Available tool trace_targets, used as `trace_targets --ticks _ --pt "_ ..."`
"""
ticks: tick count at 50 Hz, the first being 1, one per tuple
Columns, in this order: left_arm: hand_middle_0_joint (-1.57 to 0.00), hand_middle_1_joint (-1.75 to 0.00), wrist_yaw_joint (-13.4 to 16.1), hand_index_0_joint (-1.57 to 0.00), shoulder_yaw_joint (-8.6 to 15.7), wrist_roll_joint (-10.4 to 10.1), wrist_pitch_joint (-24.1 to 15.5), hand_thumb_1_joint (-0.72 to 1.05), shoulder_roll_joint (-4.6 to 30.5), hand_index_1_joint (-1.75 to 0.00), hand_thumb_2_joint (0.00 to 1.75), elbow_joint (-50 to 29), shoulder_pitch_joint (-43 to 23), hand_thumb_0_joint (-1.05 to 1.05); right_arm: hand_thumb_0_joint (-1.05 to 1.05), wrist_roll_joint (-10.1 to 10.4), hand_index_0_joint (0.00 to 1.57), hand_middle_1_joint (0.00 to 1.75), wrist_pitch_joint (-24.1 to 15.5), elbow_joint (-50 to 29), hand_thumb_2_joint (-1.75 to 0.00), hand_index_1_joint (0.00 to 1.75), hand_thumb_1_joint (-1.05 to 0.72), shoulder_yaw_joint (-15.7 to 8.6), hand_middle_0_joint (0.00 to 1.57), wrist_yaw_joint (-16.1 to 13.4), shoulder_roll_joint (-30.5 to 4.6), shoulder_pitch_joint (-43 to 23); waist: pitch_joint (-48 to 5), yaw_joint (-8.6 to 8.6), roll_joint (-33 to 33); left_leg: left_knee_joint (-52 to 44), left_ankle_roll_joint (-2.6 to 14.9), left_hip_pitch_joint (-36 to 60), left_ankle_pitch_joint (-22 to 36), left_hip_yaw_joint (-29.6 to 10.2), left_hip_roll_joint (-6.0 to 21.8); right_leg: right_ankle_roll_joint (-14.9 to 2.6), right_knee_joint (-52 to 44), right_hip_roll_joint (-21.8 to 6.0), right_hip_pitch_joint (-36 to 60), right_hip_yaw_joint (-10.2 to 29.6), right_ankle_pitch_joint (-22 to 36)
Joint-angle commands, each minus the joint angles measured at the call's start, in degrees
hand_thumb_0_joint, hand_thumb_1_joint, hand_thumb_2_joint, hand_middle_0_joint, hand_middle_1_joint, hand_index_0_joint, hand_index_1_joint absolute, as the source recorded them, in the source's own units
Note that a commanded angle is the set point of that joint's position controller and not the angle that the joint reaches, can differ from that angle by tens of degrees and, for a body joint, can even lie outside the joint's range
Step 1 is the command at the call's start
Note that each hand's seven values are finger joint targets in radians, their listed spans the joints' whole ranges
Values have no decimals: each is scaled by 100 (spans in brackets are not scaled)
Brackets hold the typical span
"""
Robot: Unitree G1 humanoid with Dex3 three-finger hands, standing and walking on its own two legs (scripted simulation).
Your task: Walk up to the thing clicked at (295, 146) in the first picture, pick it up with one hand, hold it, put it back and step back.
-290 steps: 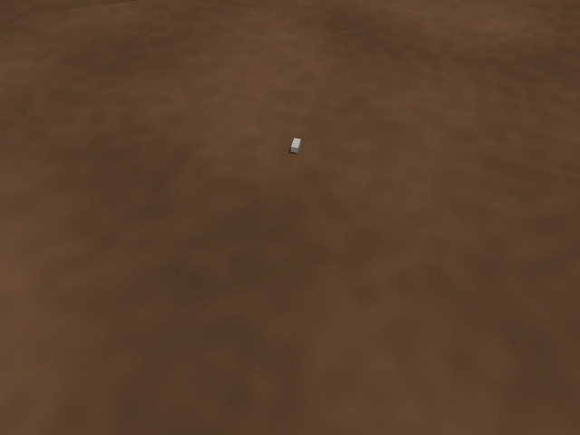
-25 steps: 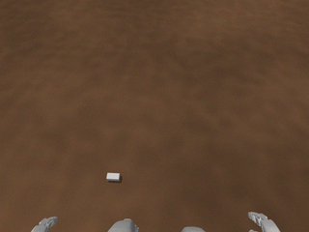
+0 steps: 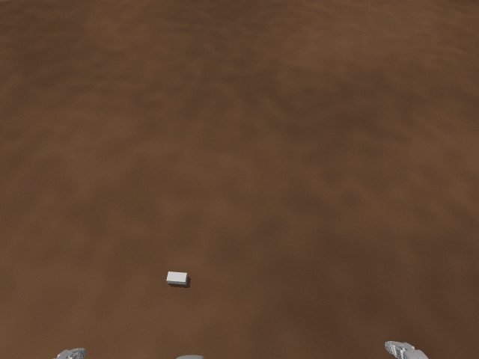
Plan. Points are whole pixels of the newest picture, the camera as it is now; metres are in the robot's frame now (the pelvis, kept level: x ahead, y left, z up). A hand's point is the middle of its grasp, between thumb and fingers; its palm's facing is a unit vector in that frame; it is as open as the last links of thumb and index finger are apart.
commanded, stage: walk up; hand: left
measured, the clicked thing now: (177, 278) +0.49 +0.25 -0.75
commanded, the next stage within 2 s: none
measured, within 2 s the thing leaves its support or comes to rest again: neither
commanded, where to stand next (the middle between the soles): +0.10 -0.01 m, yaw +1 degrees
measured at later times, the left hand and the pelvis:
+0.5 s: hand out of the picture +0.11 +0.26 -0.15, palm faces +0.00 -0.93 -0.37, open 7.4 cm; pelvis +0.01 +0.00 +0.00, yaw +1 degrees
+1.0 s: hand out of the picture +0.13 +0.33 -0.19, palm faces -0.04 -0.93 -0.36, open 7.4 cm; pelvis +0.06 +0.04 -0.02, yaw +0 degrees
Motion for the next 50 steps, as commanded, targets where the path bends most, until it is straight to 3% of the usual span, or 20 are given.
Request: trace_targets --ticks 1,8,22,23,24,25,26,27,28,31,32,34,35,36,37,39,40,43,47,50 --pt "-20 -30 81 -20 284 -17 -142 90 1244 -30 90 -334 -278 0 0 -30 20 30 -157 -341 -90 30 -90 -285 20 -77 -1288 -310 -862 -11 156 -746 208 334 44 -749 595 -371 -610 -459 165 439 316" --pt "-20 -30 95 -20 313 -9 -153 90 1235 -30 90 -341 -283 0 0 -2 20 30 -185 -297 -90 30 -90 -278 20 -105 -1211 -200 -1054 -11 54 -529 176 586 1199 -576 572 -363 -707 -600 408 408 924" --pt "-20 -30 104 -20 352 21 -115 90 1225 -30 90 -421 -321 0 0 -32 20 30 -129 -363 -90 30 -90 -319 20 -96 -1214 -206 -908 -20 -13 -543 186 603 1111 -575 528 -341 -827 -617 352 313 774" --pt "-20 -30 134 -20 496 53 -194 90 1577 -30 90 -328 709 0 0 -225 20 30 -53 -745 -90 30 -90 -493 20 91 -1523 -89 -1170 189 184 -126 339 34 -1330 -369 238 -610 -1003 -767 996 640 -1310" --pt "-20 -30 156 -20 619 155 -233 90 1875 -30 90 -262 981 0 0 -272 20 30 13 -889 -90 30 -90 -501 20 199 -1357 -360 -652 365 -450 773 220 -1108 -1891 -53 31 -909 -1539 -1358 1217 1475 -2503" --pt "-20 -30 210 -20 752 208 -282 90 2140 -30 90 -373 1001 0 0 -345 20 30 60 -1063 -90 30 -90 -524 20 243 -1349 -412 -191 450 -803 1791 101 -2070 -1713 -129 176 -1311 -1977 -2162 1234 2401 -3139" --pt "-20 -30 251 -20 777 212 -338 90 2099 -30 90 -538 1010 0 0 -345 20 30 74 -1115 -90 30 -90 -555 20 283 -1425 -431 169 493 -436 2135 67 -2537 -1471 -485 312 -1555 -2044 -2413 1205 2555 -2767" --pt "-20 -30 277 -20 749 186 -383 90 1988 -30 90 -634 853 0 0 -312 20 30 55 -1108 -90 30 -90 -584 20 313 -1424 -280 272 354 -287 2259 4 -2607 -1250 -623 455 -1576 -1984 -2337 1207 2331 -2174" --pt "-20 -30 269 -20 741 193 -406 90 1899 -30 90 -749 598 0 0 -264 20 30 25 -1123 -90 30 -90 -602 20 339 -1418 -46 262 132 -443 2142 -46 -2499 -1165 -603 610 -1546 -1882 -2154 1215 1923 -1583" --pt "-20 -30 77 -20 640 229 -409 90 1668 -30 90 -1084 229 0 0 -178 20 30 -143 -1077 -90 30 -90 -588 20 341 -1197 372 -55 -81 -1078 987 -66 -616 -1187 147 469 -1156 -1280 -1384 181 530 57" --pt "-20 -30 22 -20 576 205 -338 90 1513 -30 90 -1094 15 0 0 -133 20 30 -201 -915 -90 30 -90 -584 20 271 -1080 540 -40 -212 -1186 522 -84 38 -571 351 292 -974 -831 -1084 -306 129 492" --pt "-20 -30 -20 -20 450 59 -57 90 1066 -30 90 -1119 160 0 0 -81 20 30 -333 -519 -90 30 -90 -625 20 20 -1205 1326 -375 -464 -175 -322 -143 1657 963 673 -62 -605 1136 -388 -1126 -589 828" --pt "-20 -30 -12 -20 367 -7 61 90 728 -30 90 -1231 562 0 0 -175 20 30 -395 -537 -90 30 -90 -764 20 -138 -1846 1686 -598 -523 995 -628 127 1823 1840 -601 938 -358 2283 117 -1576 -294 -452" --pt "-20 -30 38 -20 416 -35 225 90 839 -30 90 -1258 761 0 0 -153 20 30 -444 -742 -90 30 -90 -783 20 -293 -2316 1725 -879 -451 1142 -1202 812 1085 1408 -2738 2166 -281 2880 425 -1515 708 -1947" --pt "-20 -30 72 -20 493 -64 368 90 1231 -30 90 -1113 838 0 0 -59 20 30 -454 -858 -90 30 -90 -783 20 -340 -2367 1291 -869 -287 491 -1100 1214 527 938 -2982 2408 -364 3403 186 -1137 1228 -1873" --pt "-20 -30 64 -20 530 -61 469 90 1297 -30 90 -1101 1080 0 0 -37 20 30 -461 -993 -90 30 -90 -725 20 -483 -2131 909 -876 -4 424 -677 994 1025 1620 -1915 2015 -367 4180 103 -1724 1330 -1453" --pt "-20 -30 39 -20 571 -36 525 90 1401 -30 90 -1105 1122 0 0 -34 20 30 -444 -1062 -90 30 -90 -745 20 -560 -2073 880 -794 2 446 -591 891 849 1706 -1567 1899 -330 4387 32 -1808 1349 -1317" --pt "-20 -30 -82 -20 669 49 678 90 1407 -30 90 -1300 1366 0 0 -42 20 30 -420 -1167 -90 30 -90 -753 20 -698 -2012 973 -667 97 464 -270 1078 384 2438 -1007 1871 -142 4854 140 -1851 1444 -1083" --pt "-20 -30 -135 -20 691 56 668 90 1311 -30 90 -1658 1205 0 0 -48 20 30 -439 -1404 -90 30 -90 -749 20 -753 -1939 1078 -658 20 679 91 1335 442 2884 -662 1875 -9 4709 238 -2262 1397 -1020" --pt "-20 -30 -122 -20 673 -1 631 90 1262 -30 90 -1867 1074 0 0 -70 20 30 -405 -1655 -90 30 -90 -743 20 -737 -1956 959 -835 -13 1067 340 1497 458 3118 -642 2053 -12 4015 -9 -2137 1145 -1182"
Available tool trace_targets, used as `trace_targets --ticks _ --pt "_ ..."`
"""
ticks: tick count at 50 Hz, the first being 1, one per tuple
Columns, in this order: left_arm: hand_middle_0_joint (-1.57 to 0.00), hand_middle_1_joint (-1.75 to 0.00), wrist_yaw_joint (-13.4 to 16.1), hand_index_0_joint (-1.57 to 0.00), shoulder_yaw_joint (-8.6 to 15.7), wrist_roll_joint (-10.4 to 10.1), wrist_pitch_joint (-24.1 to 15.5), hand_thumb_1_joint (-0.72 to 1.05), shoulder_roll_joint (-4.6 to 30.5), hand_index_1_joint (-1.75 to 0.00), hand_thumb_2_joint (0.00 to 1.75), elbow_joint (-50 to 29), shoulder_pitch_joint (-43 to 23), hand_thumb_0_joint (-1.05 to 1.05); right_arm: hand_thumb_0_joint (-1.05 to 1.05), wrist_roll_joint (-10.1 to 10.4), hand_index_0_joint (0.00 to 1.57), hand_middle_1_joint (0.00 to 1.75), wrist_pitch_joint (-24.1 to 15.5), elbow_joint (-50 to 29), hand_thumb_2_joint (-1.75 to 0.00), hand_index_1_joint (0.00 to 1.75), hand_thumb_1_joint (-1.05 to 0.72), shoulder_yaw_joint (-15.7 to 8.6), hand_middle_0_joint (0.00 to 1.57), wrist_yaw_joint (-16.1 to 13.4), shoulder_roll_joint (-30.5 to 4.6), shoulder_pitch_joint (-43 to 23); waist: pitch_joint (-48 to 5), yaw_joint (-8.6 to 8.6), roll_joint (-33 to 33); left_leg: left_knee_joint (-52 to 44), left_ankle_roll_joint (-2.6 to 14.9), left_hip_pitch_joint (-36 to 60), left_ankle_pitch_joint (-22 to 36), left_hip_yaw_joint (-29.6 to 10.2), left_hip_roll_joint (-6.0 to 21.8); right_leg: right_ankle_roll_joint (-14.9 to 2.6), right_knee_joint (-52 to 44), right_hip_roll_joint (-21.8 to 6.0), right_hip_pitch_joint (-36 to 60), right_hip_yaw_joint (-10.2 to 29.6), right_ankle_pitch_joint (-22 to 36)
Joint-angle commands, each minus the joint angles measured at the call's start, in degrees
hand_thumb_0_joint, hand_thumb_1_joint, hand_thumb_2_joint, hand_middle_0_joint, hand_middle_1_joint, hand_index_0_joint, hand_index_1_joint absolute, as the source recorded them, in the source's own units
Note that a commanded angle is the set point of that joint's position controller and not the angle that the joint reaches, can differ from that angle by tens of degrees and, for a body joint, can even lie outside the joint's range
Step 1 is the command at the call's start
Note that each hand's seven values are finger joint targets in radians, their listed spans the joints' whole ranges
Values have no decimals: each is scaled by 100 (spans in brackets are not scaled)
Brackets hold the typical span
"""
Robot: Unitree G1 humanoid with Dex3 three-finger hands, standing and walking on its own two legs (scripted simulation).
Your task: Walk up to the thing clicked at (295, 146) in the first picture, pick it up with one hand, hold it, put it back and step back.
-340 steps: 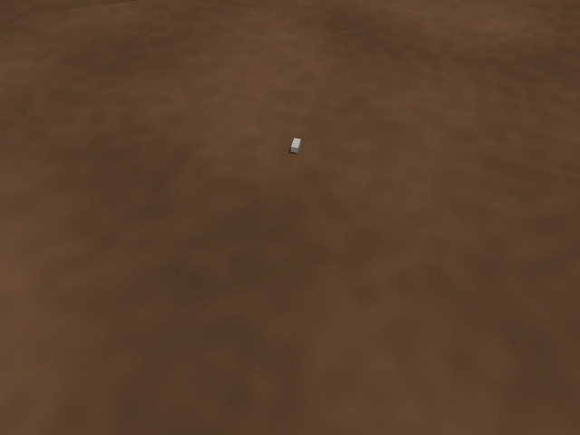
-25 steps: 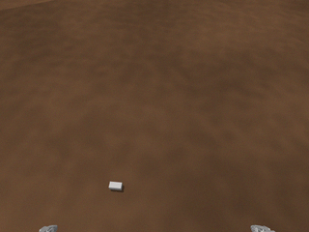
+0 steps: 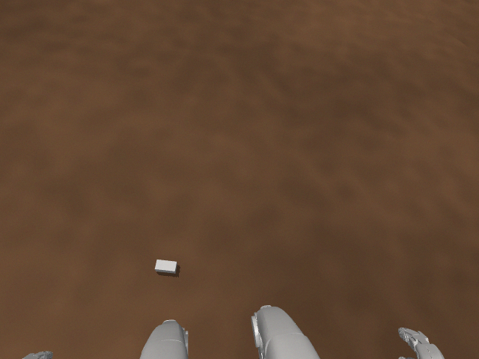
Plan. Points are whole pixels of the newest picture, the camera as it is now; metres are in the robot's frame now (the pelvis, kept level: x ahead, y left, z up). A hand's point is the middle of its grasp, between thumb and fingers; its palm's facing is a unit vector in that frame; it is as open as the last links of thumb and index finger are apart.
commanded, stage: walk up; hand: left
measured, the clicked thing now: (166, 266) +0.43 +0.21 -0.74
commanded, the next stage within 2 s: stand in 1.46 s
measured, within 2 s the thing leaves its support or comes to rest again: neither
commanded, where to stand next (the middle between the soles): +0.04 -0.05 m, yaw +1 degrees
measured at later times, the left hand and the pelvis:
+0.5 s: hand out of the picture +0.02 +0.26 -0.12, palm faces +0.05 -0.88 -0.48, open 7.4 cm; pelvis -0.04 -0.04 -0.01, yaw +4 degrees
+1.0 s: hand out of the picture +0.08 +0.23 -0.17, palm faces -0.01 -0.94 -0.35, open 7.4 cm; pelvis -0.03 -0.04 -0.02, yaw +2 degrees
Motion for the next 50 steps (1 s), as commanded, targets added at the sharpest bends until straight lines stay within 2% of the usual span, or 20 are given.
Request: trace_targets --ticks 1,7,8,9,10,13,17,20,24,27,28,29,30,31,33,38,42,48,49,50 --pt "-20 -30 56 -20 233 -67 -133 90 754 -30 90 -520 319 0 0 -61 20 30 -45 -542 -90 30 -90 -528 20 -129 -1889 293 -1515 -165 1656 -435 1532 964 3473 -1021 1484 48 -698 -363 145 -247 -158" --pt "-20 -30 48 -20 445 29 -287 90 840 -30 90 -271 1066 0 0 -28 20 30 272 -940 -90 30 -90 -376 20 71 -1690 -234 -1750 304 1237 1012 787 -492 1064 -614 767 -152 -3664 -266 2007 -957 1051" --pt "-20 -30 53 -20 567 157 -337 90 1371 -30 90 -469 891 0 0 29 20 30 321 -1004 -90 30 -90 -261 20 54 -1243 64 -1340 241 -544 2185 359 -1655 -729 -252 -179 -587 -4397 -1361 1819 925 1435" --pt "-20 -30 78 -20 612 136 -332 90 1879 -30 90 -753 386 0 0 123 20 30 334 -1072 -90 30 -90 -323 20 -73 -1263 -319 -1356 349 -1172 3189 162 -1393 -2658 -826 -893 -1710 -4895 -2429 830 2297 2371" --pt "-20 -30 125 -20 551 142 -403 90 1867 -30 90 -887 -80 0 0 95 20 30 311 -979 -90 30 -90 -380 20 -112 -1475 -373 -1200 176 -959 3752 161 -1042 -2545 -1329 -794 -1857 -4949 -2542 337 2502 2405" --pt "-20 -30 305 -20 400 110 -612 90 1212 -30 90 -711 -467 0 0 214 20 30 251 -484 -90 30 -90 -341 20 89 -1463 368 -1407 -174 -260 3621 83 -912 -1394 -1191 -703 -1316 -4140 -1643 1032 964 1161" --pt "-20 -30 404 -20 555 130 -926 90 1493 -30 90 -467 867 0 0 -221 20 30 288 -734 -90 30 -90 -449 20 450 -1664 78 -1352 423 -334 2600 81 -2267 -1518 -1105 -384 -1464 -4745 -2061 3109 2065 -1888" --pt "-20 -30 414 -20 574 55 -1066 90 1525 -30 90 -459 1283 0 0 -302 20 30 215 -943 -90 30 -90 -475 20 615 -1681 -238 -768 568 -303 2245 82 -2570 -1653 -1215 -311 -1595 -4969 -2287 3146 2210 -1278" --pt "-20 -30 259 -20 485 64 -1104 90 1482 -30 90 -651 894 0 0 -167 20 30 55 -785 -90 30 -90 -473 20 775 -1497 182 -826 269 -674 1093 125 -943 -1865 -404 -395 -1418 -5043 -1841 1893 785 -577" --pt "-20 -30 154 -20 304 86 -962 90 1147 -30 90 -838 -152 0 0 -11 20 30 -36 -153 -90 30 -90 -527 20 655 -1326 1617 -1129 -570 -424 -352 120 1734 -387 241 -722 -910 -3969 -1126 75 -431 -541" --pt "-20 -30 166 -20 131 64 -865 90 633 -30 90 -851 -142 0 0 -53 20 30 -88 15 -90 30 -90 -559 20 523 -1402 1970 -1123 -764 465 -648 50 2423 -241 43 -738 -680 -2820 -747 -660 -994 -412" --pt "-20 -30 189 -20 -49 -6 -821 90 172 -30 90 -970 -137 0 0 -157 20 30 -163 -128 -90 30 -90 -572 20 411 -1755 2011 -1042 -802 1556 -1676 372 2062 -1473 -2197 526 -405 -1477 -214 -1061 -1048 -484" --pt "-20 -30 241 -20 24 -53 -788 90 568 -30 90 -915 -122 0 0 -123 20 30 -204 -424 -90 30 -90 -621 20 361 -2380 1496 -902 -617 1429 -2267 1173 1103 -1939 -4311 1862 -298 -1260 -167 -1030 -391 -636" --pt "-20 -30 295 -20 100 -79 -804 90 965 -30 90 -708 -117 0 0 -49 20 30 -206 -504 -90 30 -90 -587 20 344 -2388 1004 -530 -416 904 -2187 1637 532 -1690 -4259 1996 -292 -984 -419 -650 -34 -562" --pt "-20 -30 237 -20 126 -98 -757 90 910 -30 90 -317 468 0 0 -50 20 30 -311 -525 -90 30 -90 -409 20 229 -1946 703 -655 -39 646 -1437 1385 1133 -90 -2972 1466 -258 -1108 -571 -584 8 -205" --pt "-20 -30 79 -20 286 17 -415 90 958 -30 90 -456 337 0 0 2 20 30 -303 -393 -90 30 -90 -520 20 -13 -2152 1040 -554 -136 1245 -972 1376 815 2530 -2016 1457 -164 -625 -452 -309 -314 12" --pt "-20 -30 61 -20 265 -71 -367 90 791 -30 90 -572 222 0 0 -26 20 30 -251 -543 -90 30 -90 -466 20 -47 -1992 897 -916 -119 1664 -615 1331 882 3224 -1495 1208 -132 -994 -384 8 -496 149" --pt "-20 -30 156 -20 225 -63 -691 90 763 -30 90 -192 434 0 0 61 20 30 29 -631 -90 30 -90 -232 20 129 -1567 472 -1419 137 1359 948 684 8 1680 -706 422 -269 -4111 -138 2168 -1044 1550" --pt "-20 -30 195 -20 318 21 -784 90 1237 -30 90 -216 491 0 0 114 20 30 68 -681 -90 30 -90 -129 20 146 -1217 684 -1636 109 172 2010 375 -764 300 -494 24 -533 -4213 -1120 2643 568 2464" --pt "-20 -30 208 -20 310 -12 -831 90 1476 -30 90 -389 186 0 0 121 20 30 100 -711 -90 30 -90 -71 20 94 -1072 670 -1735 -4 -231 2263 231 -969 -2099 -550 -396 -1408 -4454 -2334 2353 1946 3197"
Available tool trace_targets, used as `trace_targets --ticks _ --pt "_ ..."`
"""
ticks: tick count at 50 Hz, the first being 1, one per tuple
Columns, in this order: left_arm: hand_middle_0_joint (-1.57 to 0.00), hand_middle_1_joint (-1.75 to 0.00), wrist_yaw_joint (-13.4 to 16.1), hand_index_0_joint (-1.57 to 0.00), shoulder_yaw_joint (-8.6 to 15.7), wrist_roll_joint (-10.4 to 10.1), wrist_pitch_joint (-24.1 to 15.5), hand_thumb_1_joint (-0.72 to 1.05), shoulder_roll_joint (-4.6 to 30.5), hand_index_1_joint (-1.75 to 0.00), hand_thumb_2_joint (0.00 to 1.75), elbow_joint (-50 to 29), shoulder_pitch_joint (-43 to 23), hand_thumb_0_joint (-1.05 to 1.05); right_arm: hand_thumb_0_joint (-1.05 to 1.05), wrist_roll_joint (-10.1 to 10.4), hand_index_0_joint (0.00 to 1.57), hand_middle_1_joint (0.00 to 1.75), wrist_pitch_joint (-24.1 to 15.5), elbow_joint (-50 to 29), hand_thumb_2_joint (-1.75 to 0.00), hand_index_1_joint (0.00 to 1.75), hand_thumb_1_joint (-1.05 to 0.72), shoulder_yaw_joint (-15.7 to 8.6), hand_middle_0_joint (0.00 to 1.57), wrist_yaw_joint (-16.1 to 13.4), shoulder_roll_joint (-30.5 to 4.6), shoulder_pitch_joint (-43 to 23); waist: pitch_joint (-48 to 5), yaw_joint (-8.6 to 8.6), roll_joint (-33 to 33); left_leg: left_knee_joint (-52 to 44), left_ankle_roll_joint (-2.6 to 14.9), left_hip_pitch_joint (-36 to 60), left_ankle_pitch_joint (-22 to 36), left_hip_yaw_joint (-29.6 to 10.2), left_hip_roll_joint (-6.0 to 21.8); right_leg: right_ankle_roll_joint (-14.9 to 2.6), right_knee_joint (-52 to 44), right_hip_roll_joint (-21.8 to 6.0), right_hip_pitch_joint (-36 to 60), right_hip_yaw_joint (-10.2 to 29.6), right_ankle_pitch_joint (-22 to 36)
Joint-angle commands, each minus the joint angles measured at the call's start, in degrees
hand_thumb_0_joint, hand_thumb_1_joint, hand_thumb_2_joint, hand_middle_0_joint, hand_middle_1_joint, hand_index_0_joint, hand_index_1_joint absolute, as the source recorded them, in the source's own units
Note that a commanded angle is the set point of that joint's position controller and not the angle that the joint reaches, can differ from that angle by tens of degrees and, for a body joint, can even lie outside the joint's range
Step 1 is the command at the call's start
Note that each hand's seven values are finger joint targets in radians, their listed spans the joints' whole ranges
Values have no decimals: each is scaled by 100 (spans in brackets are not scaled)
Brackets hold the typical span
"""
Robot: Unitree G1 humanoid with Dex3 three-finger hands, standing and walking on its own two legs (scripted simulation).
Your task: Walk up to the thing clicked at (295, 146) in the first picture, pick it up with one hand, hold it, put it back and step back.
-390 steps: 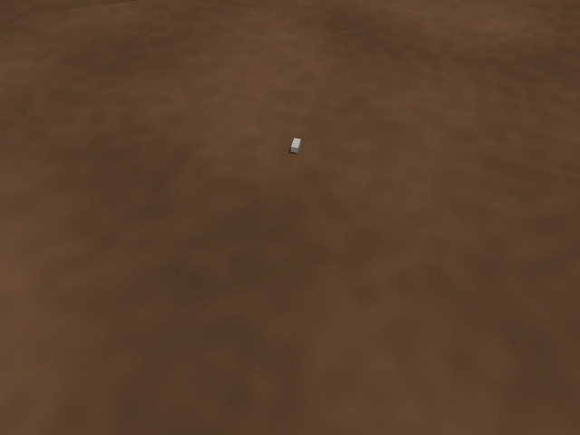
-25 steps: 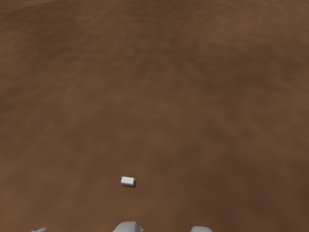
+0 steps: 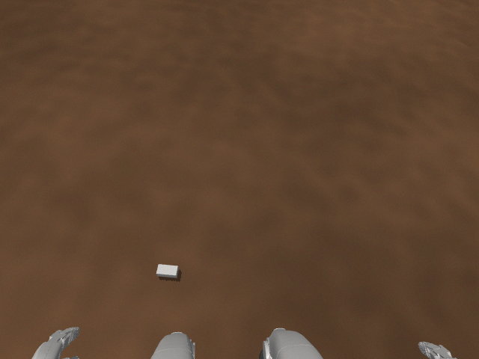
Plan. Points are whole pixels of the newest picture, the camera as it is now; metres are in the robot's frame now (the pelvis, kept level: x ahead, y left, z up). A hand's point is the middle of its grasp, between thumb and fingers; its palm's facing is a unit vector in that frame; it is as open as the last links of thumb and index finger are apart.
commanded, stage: walk up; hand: left
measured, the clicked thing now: (167, 271) +0.46 +0.24 -0.72
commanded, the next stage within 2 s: stand in 0.46 s
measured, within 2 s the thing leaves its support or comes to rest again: neither
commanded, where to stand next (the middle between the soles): +0.07 -0.01 m, yaw +0 degrees
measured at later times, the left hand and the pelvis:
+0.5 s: hand out of the picture +0.06 +0.31 -0.13, palm faces -0.04 -0.89 -0.45, open 7.4 cm; pelvis -0.02 +0.02 +0.01, yaw +0 degrees
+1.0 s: hand out of the picture +0.08 +0.27 -0.12, palm faces -0.03 -0.95 -0.31, open 7.4 cm; pelvis +0.00 +0.02 +0.04, yaw +1 degrees
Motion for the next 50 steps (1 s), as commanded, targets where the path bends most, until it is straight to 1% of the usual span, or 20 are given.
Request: trace_targets --ticks 1,3,8,10,11,12,13,14,17,18,19,20,21,24,26,27,31,36,47,50 --pt "-20 -30 189 -20 427 11 -305 90 1881 -30 90 -330 198 0 0 46 20 30 62 -294 -90 30 -90 -262 20 -139 -907 -116 -1411 272 -557 1370 335 -554 -1379 -456 -427 -1713 -1666 -2256 766 2963 2150" --pt "-20 -30 248 -20 301 36 -335 90 1599 -30 90 -277 -133 0 0 115 20 30 55 -70 -90 30 -90 -302 20 -52 -998 -109 -1082 78 -351 1223 329 -602 -939 -439 -400 -1388 -1335 -1615 679 2095 2017" --pt "-20 -30 327 -20 309 53 -364 90 1675 -30 90 -155 -173 0 0 -94 20 30 98 204 -90 30 -90 -338 20 144 -912 88 -1110 22 -850 -114 301 -78 -351 179 -416 -1223 -1227 -1432 333 1786 1031" --pt "-20 -30 349 -20 261 -9 -330 90 1586 -30 90 -130 -233 0 0 -200 20 30 73 281 -90 30 -90 -399 20 209 -948 261 -1162 -148 -665 -1125 399 660 233 176 -541 -977 -788 -1296 -138 1561 950" --pt "-20 -30 359 -20 196 -35 -307 90 1381 -30 90 -110 -116 0 0 -273 20 30 52 249 -90 30 -90 -452 20 221 -1070 228 -1130 -145 -168 -1876 521 779 -40 -492 -250 -753 -368 -989 -433 1265 543" --pt "-20 -30 392 -20 129 -76 -311 90 1114 -30 90 -111 -277 0 0 -247 20 30 69 122 -90 30 -90 -533 20 266 -1507 -126 -963 -132 1179 -2575 1018 500 -475 -1984 534 -356 380 -95 -879 329 -719" --pt "-20 -30 446 -20 209 -54 -319 90 1264 -30 90 22 -291 0 0 -222 20 30 73 52 -90 30 -90 -544 20 308 -1578 -319 -769 -128 1192 -2866 1546 -4 -714 -2548 1158 -291 1013 172 -590 -7 -1445" --pt "-20 -30 449 -20 207 -56 -341 90 1296 -30 90 97 -49 0 0 -247 20 30 61 -20 -90 30 -90 -535 20 312 -1480 -500 -702 -4 920 -2757 1685 -6 -394 -2332 1196 -267 1106 72 -543 74 -1432" --pt "-20 -30 408 -20 158 -98 -521 90 934 -30 90 386 555 0 0 -159 20 30 101 9 -90 30 -90 -371 20 290 -992 -777 -851 409 841 -1630 994 -125 1502 -810 342 -267 -878 5 773 -172 194" --pt "-20 -30 380 -20 189 -12 -585 90 1023 -30 90 407 616 0 0 -57 20 30 88 82 -90 30 -90 -305 20 281 -801 -615 -1169 412 529 -1058 709 -255 1651 -597 133 -412 -1294 -274 1373 566 418" --pt "-20 -30 366 -20 247 84 -630 90 1338 -30 90 341 515 0 0 -17 20 30 85 70 -90 30 -90 -238 20 273 -643 -418 -1263 288 -347 -322 404 -766 1171 -268 -360 -741 -1736 -1074 1737 2109 534" --pt "-20 -30 345 -20 258 57 -597 90 1592 -30 90 295 191 0 0 -44 20 30 117 117 -90 30 -90 -253 20 215 -709 -399 -1116 170 -707 -153 353 -676 -624 -47 -453 -1319 -2036 -1843 1150 2861 110" --pt "-20 -30 327 -20 236 81 -593 90 1609 -30 90 177 -82 0 0 -56 20 30 126 230 -90 30 -90 -308 20 202 -844 -311 -1020 54 -615 -60 348 -199 -963 -177 -374 -1490 -2033 -1933 576 2874 11" --pt "-20 -30 213 -20 46 19 -469 90 1209 -30 90 238 -642 0 0 21 20 30 -75 622 -90 30 -90 -311 20 227 -621 161 -904 -330 -875 -2031 407 1387 732 -230 -306 -574 -1791 -926 -304 1156 287" --pt "-20 -30 196 -20 -6 -110 -351 90 987 -30 90 376 -382 0 0 -140 20 30 -154 646 -90 30 -90 -362 20 235 -1118 -256 -589 16 191 -3366 709 536 -913 -1960 644 -123 -872 -153 -2 324 -285" --pt "-20 -30 182 -20 24 -135 -327 90 1019 -30 90 471 -219 0 0 -152 20 30 -156 585 -90 30 -90 -342 20 248 -1145 -581 -516 202 155 -3401 949 77 -963 -1963 826 -119 -932 -169 597 241 -287" --pt "-20 -30 105 -20 -49 -53 -383 90 881 -30 90 729 -75 0 0 -60 20 30 -157 681 -90 30 -90 -208 20 213 -816 -969 -741 238 427 -3266 430 388 94 -956 204 -282 -1852 -425 1363 611 732" --pt "-20 -30 137 -20 -117 -60 -413 90 945 -30 90 882 -295 0 0 -19 20 30 -192 984 -90 30 -90 -158 20 194 -697 -909 -1034 100 494 -3207 339 1232 1739 -643 89 -200 -2139 -557 1422 589 1518" --pt "-20 -30 160 -20 -197 -31 -389 90 855 -30 90 1157 -438 0 0 1 20 30 -105 1240 -90 30 -90 -114 20 218 -610 -1246 -959 39 289 -3462 258 1362 1403 -475 46 -106 -2570 -645 1361 597 1298" --pt "-20 -30 168 -20 -219 -21 -406 90 804 -30 90 1191 -431 0 0 19 20 30 -103 1294 -90 30 -90 -107 20 227 -581 -1310 -1109 39 62 -3323 249 1617 1967 -402 55 -123 -2594 -689 1373 598 1749"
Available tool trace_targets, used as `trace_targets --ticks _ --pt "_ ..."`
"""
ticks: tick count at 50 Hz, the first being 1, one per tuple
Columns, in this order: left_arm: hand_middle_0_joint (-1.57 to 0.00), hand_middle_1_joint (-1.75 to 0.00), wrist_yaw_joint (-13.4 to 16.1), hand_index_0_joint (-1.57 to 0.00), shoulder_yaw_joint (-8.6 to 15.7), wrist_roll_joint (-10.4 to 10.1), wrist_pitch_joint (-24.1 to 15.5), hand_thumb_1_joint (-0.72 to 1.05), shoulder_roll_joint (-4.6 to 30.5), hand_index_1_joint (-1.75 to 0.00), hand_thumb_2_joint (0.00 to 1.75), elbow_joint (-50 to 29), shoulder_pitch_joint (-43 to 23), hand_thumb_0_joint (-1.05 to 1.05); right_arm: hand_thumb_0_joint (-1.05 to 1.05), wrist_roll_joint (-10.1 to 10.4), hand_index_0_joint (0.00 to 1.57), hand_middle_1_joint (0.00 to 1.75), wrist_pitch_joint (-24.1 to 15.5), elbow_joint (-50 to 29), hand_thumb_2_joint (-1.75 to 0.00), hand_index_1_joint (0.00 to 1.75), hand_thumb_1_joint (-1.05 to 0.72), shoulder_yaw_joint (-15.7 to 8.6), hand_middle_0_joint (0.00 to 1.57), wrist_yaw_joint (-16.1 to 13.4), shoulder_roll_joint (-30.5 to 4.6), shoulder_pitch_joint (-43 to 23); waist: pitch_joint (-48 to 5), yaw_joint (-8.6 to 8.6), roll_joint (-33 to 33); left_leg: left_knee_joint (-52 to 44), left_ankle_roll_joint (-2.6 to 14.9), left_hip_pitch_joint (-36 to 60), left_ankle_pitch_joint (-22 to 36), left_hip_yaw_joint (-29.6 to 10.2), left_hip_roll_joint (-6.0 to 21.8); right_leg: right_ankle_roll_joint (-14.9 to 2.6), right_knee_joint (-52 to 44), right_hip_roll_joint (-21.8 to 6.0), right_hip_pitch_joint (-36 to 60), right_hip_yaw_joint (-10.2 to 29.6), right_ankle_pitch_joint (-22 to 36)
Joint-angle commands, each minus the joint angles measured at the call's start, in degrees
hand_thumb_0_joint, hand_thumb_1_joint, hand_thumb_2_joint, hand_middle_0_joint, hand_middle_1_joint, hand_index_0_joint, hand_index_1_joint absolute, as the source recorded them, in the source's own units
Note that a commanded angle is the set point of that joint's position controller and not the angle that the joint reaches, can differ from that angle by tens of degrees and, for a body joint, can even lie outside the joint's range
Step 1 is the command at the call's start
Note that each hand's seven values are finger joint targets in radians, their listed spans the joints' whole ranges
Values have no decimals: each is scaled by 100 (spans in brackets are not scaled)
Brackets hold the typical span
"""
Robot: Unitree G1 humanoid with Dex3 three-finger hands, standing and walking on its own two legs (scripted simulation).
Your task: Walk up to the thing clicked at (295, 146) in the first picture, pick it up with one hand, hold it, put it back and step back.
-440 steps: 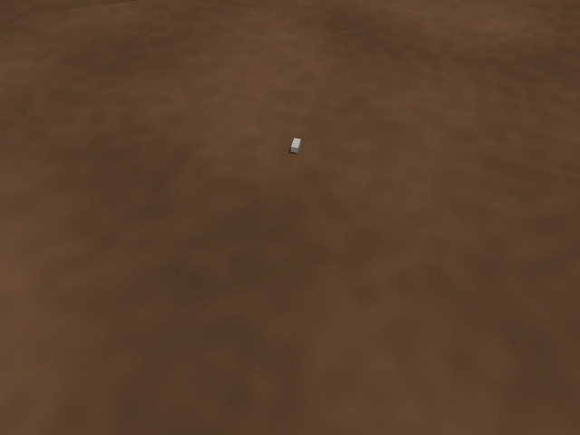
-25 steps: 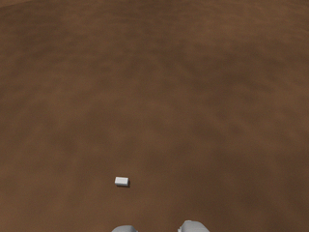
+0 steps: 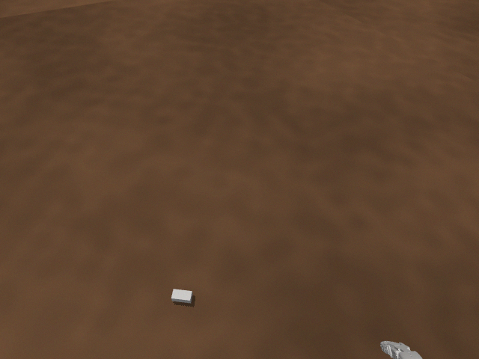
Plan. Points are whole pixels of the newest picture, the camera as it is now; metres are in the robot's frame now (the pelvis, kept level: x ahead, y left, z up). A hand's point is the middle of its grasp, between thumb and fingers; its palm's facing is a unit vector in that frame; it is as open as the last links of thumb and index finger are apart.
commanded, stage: stand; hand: left
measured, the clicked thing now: (182, 296) +0.46 +0.21 -0.76
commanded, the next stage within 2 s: none
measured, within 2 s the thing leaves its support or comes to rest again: neither
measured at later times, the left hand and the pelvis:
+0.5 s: hand out of the picture +0.11 +0.23 -0.15, palm faces -0.04 -0.94 -0.34, open 7.4 cm; pelvis +0.01 -0.02 +0.00, yaw +0 degrees
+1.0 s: hand out of the picture +0.09 +0.23 -0.15, palm faces -0.03 -0.94 -0.34, open 7.4 cm; pelvis +0.01 -0.03 +0.00, yaw +0 degrees
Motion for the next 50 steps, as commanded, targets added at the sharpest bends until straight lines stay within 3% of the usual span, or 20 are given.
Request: trace_targets --ticks 1,5,14,20,23,25,27,31,37,50 --pt "-20 -30 109 -20 254 -22 -153 90 1143 -30 90 -288 -251 0 0 -1 20 30 -95 -191 -90 30 -90 -249 20 -64 -1243 -232 -602 -63 163 -403 83 101 706 -596 734 -240 -330 -585 236 510 858" --pt "-20 -30 129 -20 253 -16 -145 90 1168 -30 90 -258 -238 0 0 0 20 30 -52 -136 -90 30 -90 -248 20 -64 -1211 -298 -731 -53 24 -343 58 274 1013 -569 766 -275 -298 -612 284 480 1238" --pt "-20 -30 149 -20 305 -40 -114 90 1224 -30 90 -241 -372 0 0 -16 20 30 -36 -31 -90 30 -90 -226 20 -82 -1206 -309 -808 -57 119 -440 15 210 1157 -516 794 -280 -306 -619 549 451 1356" --pt "-20 -30 149 -20 312 -31 -108 90 1239 -30 90 -246 -401 0 0 -26 20 30 -9 4 -90 30 -90 -223 20 -71 -1201 -252 -587 -60 81 -500 -26 71 629 -509 743 -247 -500 -594 396 474 749" --pt "-20 -30 140 -20 323 -41 -128 90 1241 -30 90 -254 -380 0 0 -24 20 30 -43 1 -90 30 -90 -224 20 -79 -1204 -218 -844 -58 185 -437 -16 248 1186 -509 806 -273 -381 -629 585 453 1433" --pt "-20 -30 142 -20 336 -42 -132 90 1217 -30 90 -261 -402 0 0 -27 20 30 -59 -4 -90 30 -90 -212 20 -91 -1223 -188 -836 -55 184 -430 -20 220 1268 -501 814 -263 -363 -620 643 438 1557" --pt "-20 -30 143 -20 345 -52 -109 90 1256 -30 90 -254 -413 0 0 -24 20 30 -52 11 -90 30 -90 -203 20 -99 -1184 -152 -662 -64 107 -510 -46 184 1058 -521 800 -257 -419 -582 508 429 1229" --pt "-20 -30 129 -20 346 -45 -92 90 1230 -30 90 -280 -457 0 0 -32 20 30 -63 -18 -90 30 -90 -200 20 -103 -1216 -145 -697 -64 167 -490 -50 212 1144 -510 835 -276 -415 -592 553 434 1269" --pt "-20 -30 122 -20 346 -32 -69 90 1245 -30 90 -266 -406 0 0 -32 20 30 -53 -40 -90 30 -90 -193 20 -99 -1210 -116 -515 -68 91 -565 -36 217 681 -500 806 -263 -549 -546 289 482 709" --pt "-20 -30 113 -20 310 -38 -72 90 1263 -30 90 -280 -281 0 0 -50 20 30 -52 -40 -90 30 -90 -184 20 -88 -1242 1 -485 -34 158 -554 -10 151 579 -525 809 -285 -562 -543 259 503 587"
